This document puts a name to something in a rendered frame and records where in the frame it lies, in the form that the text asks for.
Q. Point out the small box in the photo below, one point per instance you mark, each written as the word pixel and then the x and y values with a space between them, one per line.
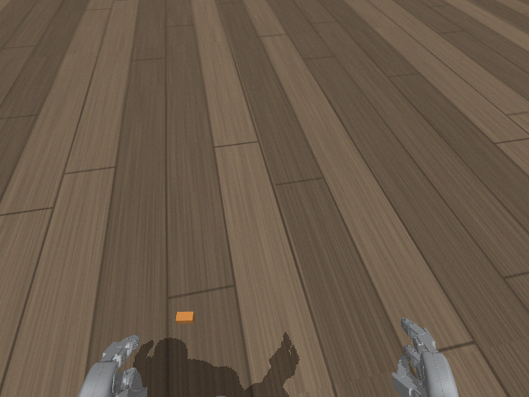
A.
pixel 185 317

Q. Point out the right robot hand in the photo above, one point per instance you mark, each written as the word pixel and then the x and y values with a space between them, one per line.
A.
pixel 433 369

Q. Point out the left robot hand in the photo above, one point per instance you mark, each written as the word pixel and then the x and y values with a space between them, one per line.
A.
pixel 102 379

